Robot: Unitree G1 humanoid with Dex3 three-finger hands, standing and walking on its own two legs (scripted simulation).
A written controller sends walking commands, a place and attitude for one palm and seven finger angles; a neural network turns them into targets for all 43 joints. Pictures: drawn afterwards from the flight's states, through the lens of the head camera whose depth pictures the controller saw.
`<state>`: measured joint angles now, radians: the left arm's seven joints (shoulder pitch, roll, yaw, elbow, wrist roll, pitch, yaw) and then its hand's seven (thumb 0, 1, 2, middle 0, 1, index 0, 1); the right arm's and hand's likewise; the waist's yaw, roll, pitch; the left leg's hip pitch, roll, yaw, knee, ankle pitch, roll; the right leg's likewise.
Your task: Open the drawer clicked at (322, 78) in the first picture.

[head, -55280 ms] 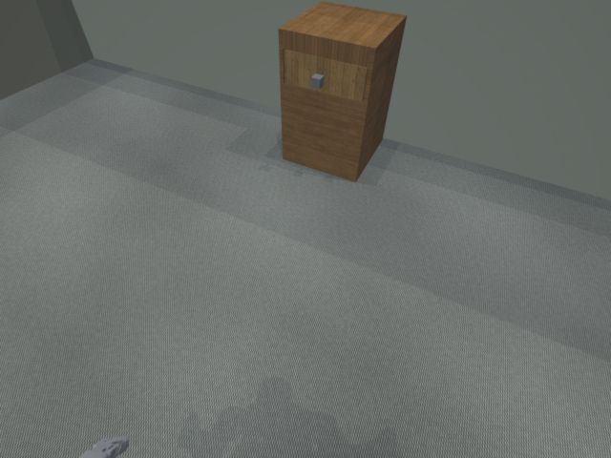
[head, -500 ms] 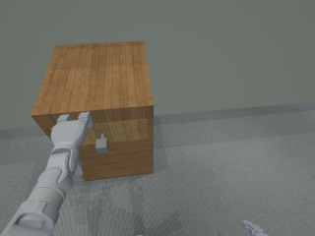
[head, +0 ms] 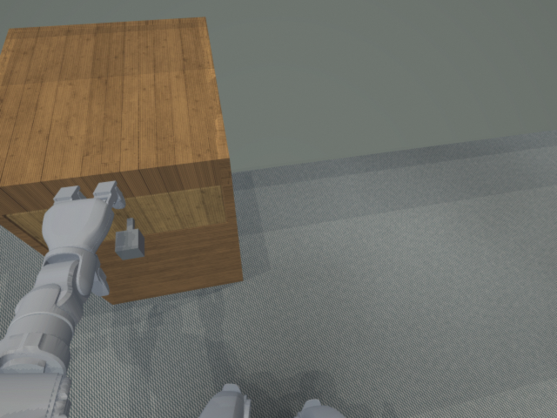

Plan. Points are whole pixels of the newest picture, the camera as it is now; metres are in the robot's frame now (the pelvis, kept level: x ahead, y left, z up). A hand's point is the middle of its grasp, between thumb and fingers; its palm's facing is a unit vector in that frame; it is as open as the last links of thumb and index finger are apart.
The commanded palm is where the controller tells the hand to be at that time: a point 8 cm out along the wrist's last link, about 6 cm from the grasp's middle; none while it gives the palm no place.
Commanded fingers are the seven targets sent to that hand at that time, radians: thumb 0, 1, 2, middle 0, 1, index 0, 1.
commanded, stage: move the hooked fingers above the handle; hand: left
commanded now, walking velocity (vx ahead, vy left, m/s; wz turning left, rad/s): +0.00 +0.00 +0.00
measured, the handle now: (130, 235) +0.46 +0.30 -0.18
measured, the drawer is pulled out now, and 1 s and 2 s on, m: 0.00 0.00 0.00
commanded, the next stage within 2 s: lower the fingers behind the handle in 1.90 s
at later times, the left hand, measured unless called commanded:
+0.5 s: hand (113, 236) +0.42 +0.31 -0.11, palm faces +0.05 -0.05 -1.00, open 13.7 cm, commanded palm +0.41 +0.29 -0.06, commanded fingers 0.00 -0.50 0.30 -0.30 -1.20 -0.30 -1.20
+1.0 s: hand (113, 239) +0.42 +0.31 -0.12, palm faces -0.01 -0.05 -1.00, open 13.8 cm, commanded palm +0.42 +0.28 -0.06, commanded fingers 0.00 -0.50 0.30 -0.30 -1.20 -0.30 -1.20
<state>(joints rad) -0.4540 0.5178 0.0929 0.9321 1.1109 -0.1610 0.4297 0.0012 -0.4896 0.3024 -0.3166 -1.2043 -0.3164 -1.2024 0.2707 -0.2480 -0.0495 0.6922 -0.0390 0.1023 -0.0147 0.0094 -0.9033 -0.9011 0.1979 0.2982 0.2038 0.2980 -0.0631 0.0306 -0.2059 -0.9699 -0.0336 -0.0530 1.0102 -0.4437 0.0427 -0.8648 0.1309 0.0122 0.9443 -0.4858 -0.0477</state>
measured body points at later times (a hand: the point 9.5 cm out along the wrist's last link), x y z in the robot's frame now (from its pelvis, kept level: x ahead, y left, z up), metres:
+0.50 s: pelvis -0.03 +0.03 -0.07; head +0.12 +0.06 +0.36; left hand +0.41 +0.31 -0.06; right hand +0.02 -0.25 -0.18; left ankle +0.01 +0.09 -0.67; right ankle -0.03 -0.10 -0.67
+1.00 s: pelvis -0.06 +0.03 -0.08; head +0.09 +0.07 +0.34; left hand +0.42 +0.31 -0.07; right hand -0.04 -0.26 -0.18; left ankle +0.01 +0.09 -0.67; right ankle -0.03 -0.10 -0.67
